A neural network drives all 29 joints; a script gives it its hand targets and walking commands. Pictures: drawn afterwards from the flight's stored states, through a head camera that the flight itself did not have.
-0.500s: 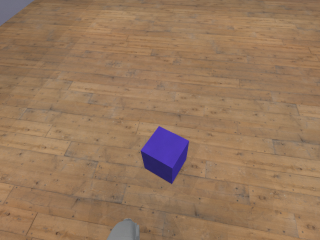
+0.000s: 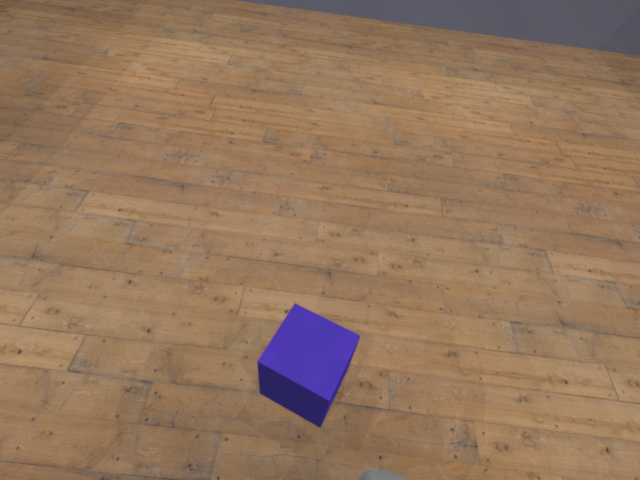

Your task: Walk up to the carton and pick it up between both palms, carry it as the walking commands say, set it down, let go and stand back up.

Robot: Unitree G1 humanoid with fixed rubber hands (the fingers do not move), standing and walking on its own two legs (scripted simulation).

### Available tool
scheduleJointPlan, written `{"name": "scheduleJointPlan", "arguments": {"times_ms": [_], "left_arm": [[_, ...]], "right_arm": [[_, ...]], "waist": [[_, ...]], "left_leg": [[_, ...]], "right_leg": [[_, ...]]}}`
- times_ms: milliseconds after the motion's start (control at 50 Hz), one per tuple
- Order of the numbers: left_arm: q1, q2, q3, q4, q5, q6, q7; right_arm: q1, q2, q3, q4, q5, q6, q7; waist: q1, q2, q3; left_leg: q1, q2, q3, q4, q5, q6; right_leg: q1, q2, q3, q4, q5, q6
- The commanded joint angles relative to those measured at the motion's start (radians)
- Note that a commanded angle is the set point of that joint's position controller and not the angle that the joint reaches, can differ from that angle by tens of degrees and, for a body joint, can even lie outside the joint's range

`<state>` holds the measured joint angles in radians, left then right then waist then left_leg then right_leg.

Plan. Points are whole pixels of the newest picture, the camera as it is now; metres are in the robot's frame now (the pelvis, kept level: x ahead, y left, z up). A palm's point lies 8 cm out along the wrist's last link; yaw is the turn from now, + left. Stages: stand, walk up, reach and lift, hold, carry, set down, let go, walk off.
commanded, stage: walk up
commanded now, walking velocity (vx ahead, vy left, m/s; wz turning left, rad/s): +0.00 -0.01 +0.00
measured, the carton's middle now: (307, 366) +0.51 -0.04 -0.65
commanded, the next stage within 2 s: none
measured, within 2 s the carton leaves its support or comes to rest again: neither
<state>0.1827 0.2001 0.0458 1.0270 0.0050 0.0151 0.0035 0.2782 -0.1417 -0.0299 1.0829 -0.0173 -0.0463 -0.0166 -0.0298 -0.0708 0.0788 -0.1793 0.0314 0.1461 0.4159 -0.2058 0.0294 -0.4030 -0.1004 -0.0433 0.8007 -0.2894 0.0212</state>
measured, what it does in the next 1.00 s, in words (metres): steps to the left, turning right: right foot, then left foot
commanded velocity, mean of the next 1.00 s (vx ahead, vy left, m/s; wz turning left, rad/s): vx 0.12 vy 0.12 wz -0.26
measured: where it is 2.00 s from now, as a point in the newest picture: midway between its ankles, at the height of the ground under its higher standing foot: outside the picture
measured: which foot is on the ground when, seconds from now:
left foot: down 0.00-0.48, up 0.50-0.80, down 0.82-1.00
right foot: up 0.00-0.06, down 0.08-0.82, up 0.84-1.00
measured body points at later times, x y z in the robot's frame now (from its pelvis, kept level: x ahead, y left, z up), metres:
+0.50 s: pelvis +0.02 -0.03 +0.00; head +0.04 -0.03 +0.45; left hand +0.07 +0.20 -0.16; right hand +0.05 -0.26 -0.16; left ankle +0.01 +0.10 -0.74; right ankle +0.06 -0.13 -0.74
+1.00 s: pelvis +0.07 +0.11 +0.00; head +0.10 +0.10 +0.45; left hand +0.21 +0.37 -0.14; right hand +0.02 -0.12 -0.15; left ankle +0.08 +0.23 -0.74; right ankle +0.05 -0.03 -0.67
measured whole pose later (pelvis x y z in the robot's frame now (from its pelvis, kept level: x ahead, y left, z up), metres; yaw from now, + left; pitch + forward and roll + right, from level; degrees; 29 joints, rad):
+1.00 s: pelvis +0.07 +0.11 +0.00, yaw -17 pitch +1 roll +0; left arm 0.23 0.30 0.08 0.98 0.05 0.03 -0.02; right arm 0.31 -0.18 -0.01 0.98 -0.03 -0.02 0.00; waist 0.00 -0.02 0.02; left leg -0.15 0.05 0.15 0.36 -0.23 -0.01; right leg -0.56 -0.07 -0.01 1.07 -0.29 0.02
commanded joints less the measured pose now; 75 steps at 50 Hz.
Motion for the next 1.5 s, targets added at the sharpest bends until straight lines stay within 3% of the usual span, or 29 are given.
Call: {"name": "scheduleJointPlan", "arguments": {"times_ms": [0,20,60,100,180,400,420,440,460,540,680,740,760,780,800,840,1000,1080,1120,1140,1180,1260,1300,1340,1360,1380,1400,1440,1480], "left_arm": [[0.11,0.042,0.004,-0.001,-0.018,0.0,0.023],[0.121,0.057,0.006,0.003,-0.009,-0.009,0.027],[0.093,0.147,0.017,-0.012,-0.005,-0.022,0.033],[0.001,0.147,0.007,-0.012,-0.008,-0.009,0.035],[-0.039,0.099,-0.004,-0.02,0.001,-0.011,0.036],[0.002,0.073,-0.016,0.016,-0.005,-0.027,0.03],[0.053,0.115,0.027,0.002,0.021,-0.024,0.028],[0.286,0.276,0.067,0.036,0.045,0.002,0.043],[0.321,0.328,0.067,0.072,0.057,0.017,0.055],[0.13,0.203,0.062,-0.016,0.033,-0.003,0.059],[0.107,0.272,0.082,-0.073,0.056,0.022,0.042],[0.045,0.221,0.063,-0.119,0.049,0.022,0.034],[0.048,0.152,0.049,-0.139,0.045,0.016,0.027],[0.016,0.089,0.026,-0.15,0.049,0.008,0.023],[-0.017,0.148,0.041,-0.169,0.051,0.013,0.017],[0.027,0.148,0.045,-0.132,0.04,0.009,-0.004],[-0.054,0.045,0.005,-0.15,0.026,-0.016,-0.032],[0.009,0.053,0.011,-0.144,0.011,-0.033,0.004],[0.127,0.166,0.042,-0.118,0.016,-0.044,0.026],[0.207,0.211,0.05,-0.1,0.002,-0.035,0.033],[0.114,0.176,0.039,-0.093,0.01,-0.017,0.039],[-0.057,0.161,0.045,-0.165,0.016,0.001,0.039],[-0.128,0.154,0.061,-0.167,0.007,0.017,0.025],[-0.114,0.158,0.063,-0.164,0.006,0.023,0.022],[-0.12,0.158,0.068,-0.162,0.004,0.031,0.021],[-0.127,0.094,0.06,-0.184,0.006,0.034,0.016],[-0.129,0.076,0.053,-0.216,0.008,0.046,0.016],[-0.098,0.081,0.065,-0.197,0.004,0.064,0.004],[-0.123,0.093,0.059,-0.184,0.01,0.07,-0.016]], "right_arm": [[-0.018,-0.157,-0.027,-0.016,0.006,0.019,-0.009],[-0.026,-0.15,-0.022,-0.016,0.013,0.027,-0.008],[0.045,-0.076,-0.003,-0.014,0.02,0.034,-0.006],[0.077,-0.061,0.002,0.003,0.013,0.056,-0.012],[0.043,-0.118,-0.015,0.005,0.005,0.05,-0.007],[0.023,-0.093,-0.01,0.019,0.001,0.039,-0.011],[-0.021,-0.115,-0.024,-0.015,-0.026,0.045,-0.009],[-0.072,-0.224,-0.069,-0.091,-0.032,0.089,0.002],[-0.126,-0.191,-0.063,-0.127,-0.052,0.105,0.013],[-0.049,-0.162,-0.047,-0.131,-0.045,0.069,0.021],[-0.069,-0.15,-0.019,-0.215,-0.02,0.093,0.037],[0.104,-0.172,-0.023,-0.159,-0.004,0.072,0.027],[0.218,-0.257,-0.049,-0.132,-0.015,0.056,0.02],[0.206,-0.354,-0.073,-0.13,-0.029,0.047,0.016],[0.085,-0.357,-0.063,-0.172,-0.032,0.052,0.021],[-0.006,-0.288,-0.042,-0.186,-0.019,0.036,0.018],[0.098,-0.158,-0.011,-0.096,-0.024,-0.013,-0.003],[0.126,-0.186,-0.016,-0.061,-0.004,0.022,-0.02],[0.176,-0.105,0.0,-0.065,0.018,0.016,-0.013],[0.179,-0.071,-0.002,-0.082,0.02,0.025,-0.012],[0.124,-0.116,-0.014,-0.105,0.014,0.06,-0.019],[0.151,-0.104,-0.013,-0.107,0.004,0.081,-0.013],[0.18,-0.101,-0.01,-0.12,0.011,0.065,-0.013],[0.201,-0.114,-0.015,-0.114,0.013,0.056,-0.025],[0.266,-0.144,-0.023,-0.106,0.007,0.052,-0.035],[0.323,-0.254,-0.048,-0.095,-0.014,0.045,-0.049],[0.305,-0.347,-0.065,-0.134,-0.03,0.044,-0.057],[0.188,-0.321,-0.064,-0.166,-0.022,0.05,-0.056],[0.074,-0.292,-0.061,-0.198,-0.01,0.058,-0.057]], "waist": [[0.044,0.259,-0.088],[0.056,0.205,-0.095],[0.027,-0.102,-0.135],[0.012,-0.172,-0.062],[0.011,-0.081,-0.045],[0.024,0.072,-0.064],[0.031,0.104,-0.052],[0.119,0.104,-0.042],[0.134,0.063,0.011],[0.045,-0.043,-0.036],[0.063,-0.217,-0.03],[-0.042,-0.084,-0.119],[-0.1,0.185,-0.167],[-0.098,0.468,-0.199],[-0.044,0.356,-0.111],[-0.004,0.206,-0.08],[0.013,0.214,0.038],[0.056,0.179,-0.011],[0.092,-0.046,-0.177],[0.101,-0.205,-0.233],[0.078,-0.119,-0.14],[0.006,-0.121,-0.09],[-0.018,-0.242,-0.107],[-0.038,-0.146,-0.137],[-0.076,-0.06,-0.139],[-0.106,0.253,-0.129],[-0.112,0.419,-0.107],[-0.044,0.238,-0.091],[-0.037,0.32,-0.02]], "left_leg": [[0.002,0.192,-0.119,-0.025,0.539,0.099],[-0.039,0.16,-0.119,-0.008,0.349,0.063],[-0.115,0.048,-0.077,0.075,-0.046,-0.019],[-0.046,0.032,-0.083,0.057,-0.109,-0.034],[0.026,0.07,-0.095,-0.011,0.027,-0.05],[0.048,0.11,-0.11,-0.098,0.064,-0.045],[-0.003,0.1,-0.056,0.009,-0.038,-0.059],[-0.226,-0.046,0.044,0.355,-0.318,-0.069],[-0.405,-0.015,-0.163,0.589,-0.323,-0.069],[-0.406,0.058,-0.204,0.591,-0.115,-0.081],[-0.135,0.002,-0.123,0.253,-0.2,-0.087],[0.276,-0.016,-0.055,-0.035,-0.074,-0.056],[0.395,0.173,-0.239,-0.241,-0.349,0.006],[0.28,0.461,-0.591,-0.344,-0.678,0.07],[0.094,0.456,-0.57,-0.387,-0.771,0.076],[0.068,0.338,-0.407,-0.332,-0.517,0.063],[0.045,0.241,-0.164,-0.253,0.042,0.096],[0.077,0.201,-0.074,0.039,0.75,0.055],[-0.178,0.091,-0.007,0.261,0.288,-0.054],[-0.325,0.021,-0.025,0.43,-0.351,-0.076],[-0.271,0.063,-0.118,0.556,-0.38,-0.083],[-0.202,0.055,-0.098,0.483,-0.263,-0.092],[-0.098,0.02,-0.041,0.381,-0.201,-0.088],[0.005,-0.017,0.023,0.219,-0.094,-0.104],[0.118,0.036,-0.015,0.074,0.007,-0.105],[0.199,0.309,-0.32,-0.065,0.203,-0.032],[0.124,0.556,-0.572,-0.128,0.472,0.109],[-0.007,0.539,-0.454,-0.107,0.454,0.187],[-0.068,0.442,-0.358,-0.133,0.301,0.161]], "right_leg": [[0.218,0.054,-0.026,-0.308,0.147,-0.018],[0.283,0.029,-0.005,-0.392,0.248,-0.03],[0.353,-0.151,0.157,-0.421,0.49,-0.078],[0.196,-0.174,0.182,-0.514,0.27,-0.13],[0.142,-0.072,0.135,-0.531,0.102,-0.078],[0.2,-0.048,0.095,-0.522,0.135,-0.046],[0.159,-0.095,0.159,-0.524,0.084,-0.059],[0.265,-0.273,0.569,-0.671,-0.314,-0.142],[0.247,-0.379,0.815,-0.734,-0.488,-0.224],[0.231,-0.248,0.445,-0.61,-0.146,-0.166],[0.01,-0.167,0.405,-0.571,-0.13,-0.169],[-0.238,-0.016,0.265,-0.427,-0.272,-0.068],[-0.386,0.127,0.087,-0.159,-0.361,0.009],[-0.459,0.123,0.025,0.221,-0.328,0.01],[-0.432,0.034,0.079,0.311,-0.233,0.003],[-0.335,0.02,0.092,0.319,-0.081,0.001],[-0.105,0.025,0.018,-0.032,-0.011,-0.021],[0.12,0.073,-0.022,-0.334,0.113,-0.028],[0.514,-0.177,0.177,-0.319,0.879,-0.107],[0.606,-0.392,0.376,-0.351,1.185,-0.221],[0.389,-0.351,0.313,-0.376,1.001,-0.287],[0.174,-0.198,0.189,-0.432,0.539,-0.201],[0.099,-0.091,0.079,-0.385,0.392,-0.169],[0.059,-0.045,0.073,-0.305,0.353,-0.139],[-0.024,0.002,0.042,-0.208,0.217,-0.107],[-0.205,0.117,-0.02,0.04,-0.099,-0.021],[-0.289,0.128,0.057,0.293,-0.336,0.03],[-0.211,0.083,0.145,0.482,-0.269,0.044],[-0.218,0.076,0.121,0.491,-0.178,0.043]]}}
